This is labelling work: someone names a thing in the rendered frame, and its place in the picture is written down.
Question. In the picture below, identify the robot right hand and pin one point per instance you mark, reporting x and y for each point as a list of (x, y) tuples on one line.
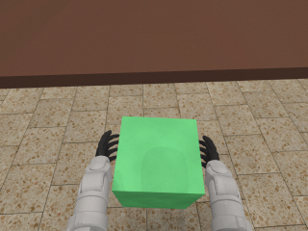
[(210, 151)]

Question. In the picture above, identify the right robot forearm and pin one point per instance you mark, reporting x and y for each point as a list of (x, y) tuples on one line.
[(225, 199)]

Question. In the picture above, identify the robot left hand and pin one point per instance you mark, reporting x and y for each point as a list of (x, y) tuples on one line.
[(104, 145)]

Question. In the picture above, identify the carton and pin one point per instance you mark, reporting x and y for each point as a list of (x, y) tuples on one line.
[(158, 163)]

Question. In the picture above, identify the left robot forearm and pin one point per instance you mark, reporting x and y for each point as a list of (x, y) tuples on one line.
[(90, 211)]

